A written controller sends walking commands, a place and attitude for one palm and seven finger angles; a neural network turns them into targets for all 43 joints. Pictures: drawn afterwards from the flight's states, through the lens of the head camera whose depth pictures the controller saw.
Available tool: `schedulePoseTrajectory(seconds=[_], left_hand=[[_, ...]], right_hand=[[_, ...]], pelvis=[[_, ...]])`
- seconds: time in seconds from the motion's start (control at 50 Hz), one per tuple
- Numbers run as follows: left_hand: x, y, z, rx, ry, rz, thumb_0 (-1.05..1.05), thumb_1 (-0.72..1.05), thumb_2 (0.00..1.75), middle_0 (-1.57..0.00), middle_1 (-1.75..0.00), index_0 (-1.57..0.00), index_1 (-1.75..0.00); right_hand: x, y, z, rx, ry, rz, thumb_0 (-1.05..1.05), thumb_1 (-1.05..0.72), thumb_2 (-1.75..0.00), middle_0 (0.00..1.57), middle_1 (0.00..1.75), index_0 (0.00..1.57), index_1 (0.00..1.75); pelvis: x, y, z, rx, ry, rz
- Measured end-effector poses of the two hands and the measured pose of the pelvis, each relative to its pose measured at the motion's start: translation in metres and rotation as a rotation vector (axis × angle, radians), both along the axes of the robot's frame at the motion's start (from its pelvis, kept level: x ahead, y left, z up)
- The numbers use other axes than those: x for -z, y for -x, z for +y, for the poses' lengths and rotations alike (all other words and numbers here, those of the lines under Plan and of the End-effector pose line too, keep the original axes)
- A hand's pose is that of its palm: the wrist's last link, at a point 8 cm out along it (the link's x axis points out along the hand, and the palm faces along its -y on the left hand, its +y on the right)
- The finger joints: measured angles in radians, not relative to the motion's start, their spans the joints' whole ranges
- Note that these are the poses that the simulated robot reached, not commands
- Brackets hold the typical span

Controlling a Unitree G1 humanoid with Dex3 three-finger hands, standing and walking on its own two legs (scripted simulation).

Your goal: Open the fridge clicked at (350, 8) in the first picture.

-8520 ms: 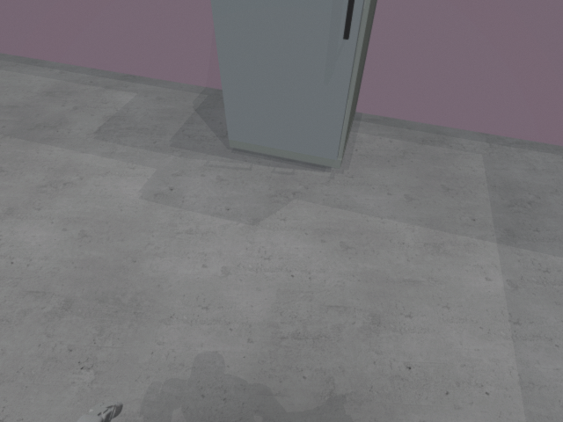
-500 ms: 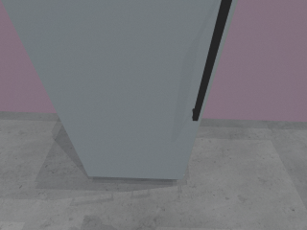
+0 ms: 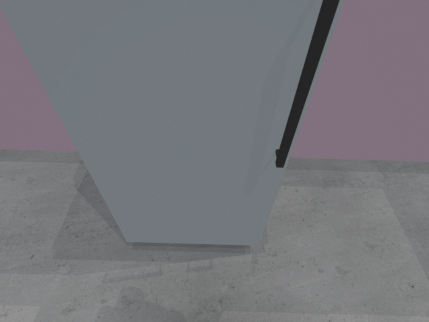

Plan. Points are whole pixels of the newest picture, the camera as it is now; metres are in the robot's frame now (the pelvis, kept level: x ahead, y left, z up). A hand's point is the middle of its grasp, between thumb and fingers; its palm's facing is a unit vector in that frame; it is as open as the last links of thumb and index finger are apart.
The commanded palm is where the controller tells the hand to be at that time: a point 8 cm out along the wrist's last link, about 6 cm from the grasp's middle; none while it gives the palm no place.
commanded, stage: look again from close up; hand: right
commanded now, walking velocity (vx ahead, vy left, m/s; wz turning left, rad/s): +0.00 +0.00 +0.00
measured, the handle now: (299, 90) +0.54 -0.14 +0.17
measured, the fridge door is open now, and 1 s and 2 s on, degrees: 0 0 0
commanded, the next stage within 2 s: raise the hand to about handle height in 1.40 s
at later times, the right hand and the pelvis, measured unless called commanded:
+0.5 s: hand out of the picture +0.08 -0.24 -0.15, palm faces -0.03 +0.94 -0.33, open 7.4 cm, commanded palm none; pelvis +0.01 +0.00 +0.00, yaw +0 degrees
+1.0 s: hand out of the picture +0.07 -0.24 -0.16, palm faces -0.02 +0.95 -0.31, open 7.4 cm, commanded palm none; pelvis +0.01 +0.00 +0.00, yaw +0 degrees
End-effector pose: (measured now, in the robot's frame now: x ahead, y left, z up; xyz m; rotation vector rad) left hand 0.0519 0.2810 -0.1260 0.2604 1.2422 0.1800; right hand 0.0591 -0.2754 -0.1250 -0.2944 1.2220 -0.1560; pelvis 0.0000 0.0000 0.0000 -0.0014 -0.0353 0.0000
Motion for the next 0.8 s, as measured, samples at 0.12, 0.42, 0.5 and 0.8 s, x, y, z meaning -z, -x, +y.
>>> schedulePoseTrajectory(seconds=[0.12, 0.42, 0.5, 0.8], left_hand=[[-0.002, -0.012, 0.001, 0.007, -0.002, -0.02, 0.01, 0.91, 0.9, -0.2, -0.3, -0.2, -0.3], [-0.004, -0.022, 0.005, 0.014, -0.01, -0.015, 0.01, 0.91, 0.9, -0.2, -0.3, -0.2, -0.3], [-0.005, -0.022, 0.006, 0.014, -0.012, -0.012, 0.01, 0.91, 0.9, -0.2, -0.3, -0.2, -0.3], [-0.005, -0.018, 0.003, 0.014, -0.011, 0.004, 0.01, 0.91, 0.9, -0.2, -0.3, -0.2, -0.3]], right_hand=[[-0.004, -0.016, 0.0, -0.007, 0.006, -0.03, 0.0, -0.9, -0.9, 0.21, 0.3, 0.21, 0.3], [-0.008, -0.019, -0.008, 0.004, 0.026, -0.017, 0.0, -0.9, -0.9, 0.2, 0.3, 0.21, 0.3], [-0.007, -0.015, -0.008, 0.01, 0.025, -0.006, 0.0, -0.9, -0.9, 0.2, 0.3, 0.21, 0.3], [-0.004, -0.004, -0.005, 0.023, 0.01, 0.025, 0.0, -0.9, -0.9, 0.2, 0.3, 0.21, 0.3]], pelvis=[[-0.001, -0.003, 0.001, 0.0, -0.001, 0.0], [-0.003, -0.01, 0.002, 0.0, -0.001, -0.002], [-0.004, -0.011, 0.002, 0.0, -0.001, -0.005], [-0.005, -0.012, 0.001, 0.001, -0.001, -0.005]])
